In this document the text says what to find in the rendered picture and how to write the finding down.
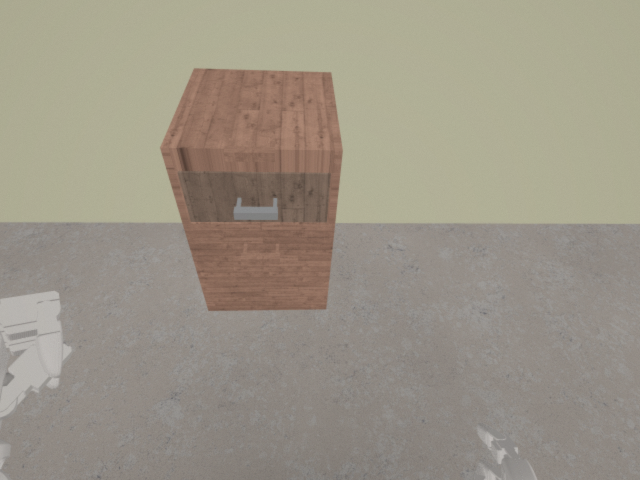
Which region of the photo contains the cabinet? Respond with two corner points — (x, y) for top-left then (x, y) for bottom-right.
(160, 68), (343, 311)

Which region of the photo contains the right robot hand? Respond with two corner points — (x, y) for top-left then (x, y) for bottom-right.
(473, 423), (537, 480)

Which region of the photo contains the drawer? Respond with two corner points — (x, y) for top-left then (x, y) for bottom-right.
(178, 171), (331, 222)

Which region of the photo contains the left robot hand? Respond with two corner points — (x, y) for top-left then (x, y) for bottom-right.
(0, 291), (72, 429)

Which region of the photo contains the handle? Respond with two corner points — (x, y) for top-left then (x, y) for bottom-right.
(233, 198), (278, 220)
(224, 146), (275, 162)
(241, 253), (280, 265)

